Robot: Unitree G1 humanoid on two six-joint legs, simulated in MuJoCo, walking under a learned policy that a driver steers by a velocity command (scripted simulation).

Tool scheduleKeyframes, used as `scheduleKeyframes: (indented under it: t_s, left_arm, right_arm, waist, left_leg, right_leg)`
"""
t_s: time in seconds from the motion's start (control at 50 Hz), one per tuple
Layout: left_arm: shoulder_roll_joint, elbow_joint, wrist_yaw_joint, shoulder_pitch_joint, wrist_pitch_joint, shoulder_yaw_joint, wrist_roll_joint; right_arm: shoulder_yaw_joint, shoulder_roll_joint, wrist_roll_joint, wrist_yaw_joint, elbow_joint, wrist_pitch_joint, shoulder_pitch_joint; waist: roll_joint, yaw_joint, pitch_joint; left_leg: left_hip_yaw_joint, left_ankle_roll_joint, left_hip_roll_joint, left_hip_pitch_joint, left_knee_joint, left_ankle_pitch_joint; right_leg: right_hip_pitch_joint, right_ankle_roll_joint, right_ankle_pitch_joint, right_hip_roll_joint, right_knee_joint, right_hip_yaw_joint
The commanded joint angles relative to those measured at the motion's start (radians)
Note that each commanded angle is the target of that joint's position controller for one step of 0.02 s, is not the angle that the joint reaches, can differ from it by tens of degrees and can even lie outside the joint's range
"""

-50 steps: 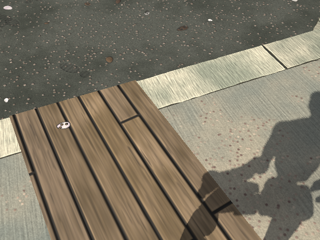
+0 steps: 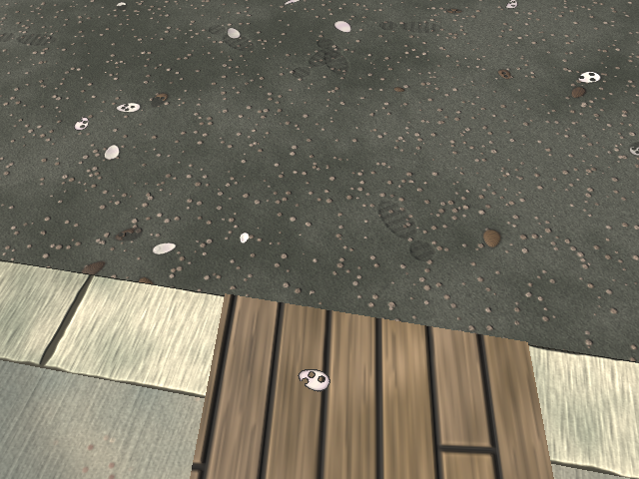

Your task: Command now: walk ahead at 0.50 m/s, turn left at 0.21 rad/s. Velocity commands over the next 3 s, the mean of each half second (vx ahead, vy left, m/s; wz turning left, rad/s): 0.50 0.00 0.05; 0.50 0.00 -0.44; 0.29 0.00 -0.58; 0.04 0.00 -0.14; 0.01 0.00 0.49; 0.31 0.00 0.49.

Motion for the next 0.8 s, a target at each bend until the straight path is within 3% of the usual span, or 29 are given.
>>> scheduleKeyframes:
  t_s: [0.02,0.1,0.18,0.2,0.22,0.24,0.26,0.28,0.3,0.32,0.34,0.36,0.38,0.4,0.42,0.46,0.52,0.56,0.62,0.68,0.72,0.74,0.76,0.78,0.8]
  left_arm:
    - [0.157,-0.054,0.005,-0.048,-0.016,0.032,-0.010]
    - [0.186,-0.022,0.008,0.003,0.000,0.035,-0.023]
    - [0.203,0.018,0.008,0.068,0.019,0.035,-0.033]
    - [0.115,0.020,-0.027,0.081,-0.014,-0.008,0.118]
    - [0.121,0.021,-0.033,0.075,-0.023,-0.001,0.100]
    - [0.159,0.018,-0.034,0.046,-0.024,0.001,0.074]
    - [0.183,0.030,-0.036,0.056,-0.024,0.001,0.068]
    - [0.155,0.036,-0.043,0.075,-0.026,-0.010,0.085]
    - [0.011,-0.003,-0.052,0.236,-0.037,-0.059,0.107]
    - [0.067,0.004,-0.073,0.104,-0.042,-0.050,0.080]
    - [0.079,-0.030,-0.061,-0.045,-0.045,-0.040,0.055]
    - [0.102,-0.025,-0.035,-0.072,-0.049,-0.035,0.057]
    - [0.101,-0.020,-0.021,-0.032,-0.044,-0.037,0.080]
    - [0.074,-0.018,-0.022,-0.035,-0.034,-0.049,0.090]
    - [0.051,-0.015,-0.027,-0.028,-0.020,-0.056,0.093]
    - [0.031,-0.022,-0.042,-0.061,-0.004,-0.058,0.077]
    - [0.015,-0.040,-0.063,-0.136,0.008,-0.064,0.065]
    - [0.011,-0.060,-0.076,-0.196,0.017,-0.066,0.062]
    - [0.038,-0.088,-0.074,-0.253,0.028,-0.057,0.053]
    - [0.064,-0.108,-0.064,-0.314,0.027,-0.045,0.056]
    - [0.090,-0.121,-0.059,-0.349,0.020,-0.028,0.054]
    - [0.107,-0.128,-0.053,-0.346,0.015,-0.018,0.046]
    - [0.133,-0.124,-0.045,-0.300,0.008,-0.005,0.033]
    - [0.177,-0.092,-0.035,-0.172,-0.003,0.014,0.023]
    - [0.198,-0.027,-0.023,0.047,-0.006,0.026,0.016]
  right_arm:
    - [0.002,-0.027,-0.010,0.007,-0.080,-0.019,-0.040]
    - [0.013,-0.014,-0.001,0.021,-0.102,-0.033,-0.165]
    - [0.007,-0.035,0.009,0.035,-0.135,-0.037,-0.248]
    - [0.032,-0.033,-0.132,0.055,-0.088,-0.035,-0.128]
    - [0.015,-0.054,-0.125,0.059,-0.090,-0.035,-0.133]
    - [0.002,-0.092,-0.099,0.058,-0.103,-0.042,-0.147]
    - [-0.013,-0.124,-0.069,0.054,-0.103,-0.057,-0.116]
    - [-0.029,-0.164,-0.054,0.043,-0.068,-0.071,0.025]
    - [-0.024,-0.201,-0.050,0.031,-0.025,-0.064,0.274]
    - [-0.009,-0.128,-0.079,0.019,0.028,-0.062,0.418]
    - [-0.015,-0.137,-0.083,0.018,0.068,-0.077,0.382]
    - [-0.008,-0.111,-0.069,0.018,0.059,-0.080,0.267]
    - [0.015,-0.050,-0.063,0.016,0.053,-0.077,0.198]
    - [0.033,0.001,-0.066,0.012,0.040,-0.077,0.137]
    - [0.044,0.024,-0.075,0.006,0.022,-0.076,0.088]
    - [0.037,0.003,-0.086,0.000,0.012,-0.085,0.057]
    - [0.030,-0.037,-0.117,0.008,0.030,-0.094,0.089]
    - [0.032,-0.044,-0.114,0.024,0.061,-0.090,0.137]
    - [0.029,-0.069,-0.113,0.043,0.114,-0.085,0.199]
    - [0.028,-0.077,-0.104,0.044,0.165,-0.078,0.247]
    - [0.024,-0.093,-0.103,0.042,0.195,-0.070,0.285]
    - [0.018,-0.112,-0.102,0.040,0.202,-0.070,0.290]
    - [0.014,-0.135,-0.105,0.041,0.201,-0.070,0.269]
    - [0.015,-0.144,-0.126,0.044,0.192,-0.074,0.266]
    - [0.053,-0.051,-0.141,0.036,0.186,-0.084,0.397]
  waist:
    - [-0.119,-0.019,-0.004]
    - [-0.116,0.028,0.011]
    - [-0.127,0.044,0.029]
    - [-0.145,0.002,0.011]
    - [-0.140,-0.002,0.030]
    - [-0.112,-0.038,0.018]
    - [-0.095,-0.071,-0.028]
    - [-0.029,-0.123,-0.147]
    - [0.207,-0.126,-0.479]
    - [0.129,-0.235,-0.357]
    - [0.094,-0.220,-0.085]
    - [0.068,-0.165,0.002]
    - [0.058,-0.102,-0.041]
    - [0.041,-0.067,-0.016]
    - [0.031,-0.032,-0.029]
    - [0.028,-0.021,-0.011]
    - [-0.004,-0.039,0.006]
    - [-0.001,-0.058,0.022]
    - [0.009,-0.069,0.053]
    - [0.008,-0.085,0.069]
    - [0.012,-0.086,0.072]
    - [0.031,-0.070,0.057]
    - [0.032,-0.024,0.024]
    - [0.027,0.016,-0.064]
    - [-0.078,0.025,-0.312]
  left_leg:
    - [-0.006,-0.014,0.059,-0.093,-0.154,0.119]
    - [0.043,-0.020,0.029,-0.005,-0.390,0.303]
    - [0.053,0.006,0.005,0.015,-0.492,0.277]
    - [0.009,0.028,0.021,0.007,-0.472,0.285]
    - [0.021,0.048,0.018,0.034,-0.488,0.249]
    - [0.077,0.073,-0.018,0.150,-0.530,0.260]
    - [0.111,0.104,-0.055,0.347,-0.526,0.282]
    - [0.061,0.165,-0.030,0.606,-0.487,0.309]
    - [-0.405,0.418,0.234,1.167,-0.563,0.222]
    - [-0.662,0.373,0.296,1.153,-0.746,0.008]
    - [-0.541,0.262,0.259,0.944,-0.783,-0.155]
    - [-0.434,0.242,0.242,0.744,-0.804,-0.113]
    - [-0.348,0.244,0.232,0.647,-0.818,0.009]
    - [-0.285,0.246,0.237,0.540,-0.846,0.108]
    - [-0.244,0.243,0.234,0.465,-0.883,0.155]
    - [-0.139,0.241,0.213,0.429,-0.943,0.210]
    - [0.021,0.230,0.181,0.420,-0.958,0.370]
    - [0.108,0.213,0.160,0.387,-0.952,0.411]
    - [0.144,0.202,0.194,0.457,-0.929,0.439]
    - [0.167,0.179,0.220,0.620,-0.889,0.513]
    - [0.196,0.155,0.220,0.715,-0.835,0.693]
    - [0.219,0.144,0.219,0.732,-0.781,0.868]
    - [0.257,0.120,0.202,0.705,-0.687,1.045]
    - [0.273,0.080,0.173,0.586,-0.522,1.114]
    - [0.233,-0.038,0.131,0.224,-0.224,0.918]
  right_leg:
    - [0.065,-0.190,0.173,-0.268,-0.210,0.228]
    - [0.062,-0.156,0.215,-0.234,-0.208,0.126]
    - [0.154,-0.138,0.240,-0.284,-0.166,0.137]
    - [0.224,-0.162,0.140,-0.320,-0.169,0.155]
    - [0.236,-0.162,0.135,-0.329,-0.151,0.153]
    - [0.190,-0.148,0.206,-0.303,-0.097,0.121]
    - [0.108,-0.124,0.371,-0.255,0.016,0.077]
    - [0.004,-0.062,0.412,-0.173,0.248,0.001]
    - [-0.346,0.016,-0.025,-0.006,0.600,-0.020]
    - [-0.582,-0.003,-0.357,0.048,0.782,0.099]
    - [-0.715,-0.038,-0.260,-0.022,0.875,0.151]
    - [-0.678,-0.047,-0.180,-0.086,0.886,0.124]
    - [-0.590,-0.060,-0.130,-0.125,0.847,0.124]
    - [-0.531,-0.057,-0.099,-0.151,0.836,0.121]
    - [-0.468,-0.048,-0.091,-0.164,0.806,0.123]
    - [-0.484,-0.029,-0.025,-0.160,0.731,0.105]
    - [-0.505,-0.006,0.199,-0.154,0.543,0.062]
    - [-0.442,-0.003,0.319,-0.134,0.414,0.028]
    - [-0.436,-0.015,0.396,-0.114,0.325,0.033]
    - [-0.459,-0.041,0.321,-0.082,0.240,0.015]
    - [-0.431,-0.063,0.220,-0.040,0.181,-0.017]
    - [-0.364,-0.081,0.174,-0.001,0.172,-0.048]
    - [-0.234,-0.109,0.174,0.044,0.155,-0.081]
    - [0.008,-0.150,0.220,0.070,0.245,-0.061]
    - [0.560,-0.301,0.273,-0.049,0.383,0.159]
Next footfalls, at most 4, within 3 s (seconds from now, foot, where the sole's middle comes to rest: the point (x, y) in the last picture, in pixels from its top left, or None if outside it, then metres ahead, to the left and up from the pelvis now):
0.26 left None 0.30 0.16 -0.78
0.76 right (395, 406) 0.65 -0.09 -0.78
1.16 left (323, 323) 0.86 0.08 -0.78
1.66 right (472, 325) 0.94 -0.31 -0.91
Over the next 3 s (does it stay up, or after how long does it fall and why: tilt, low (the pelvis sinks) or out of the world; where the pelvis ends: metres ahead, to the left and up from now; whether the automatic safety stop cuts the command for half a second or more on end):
stays up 1.15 -0.23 -0.13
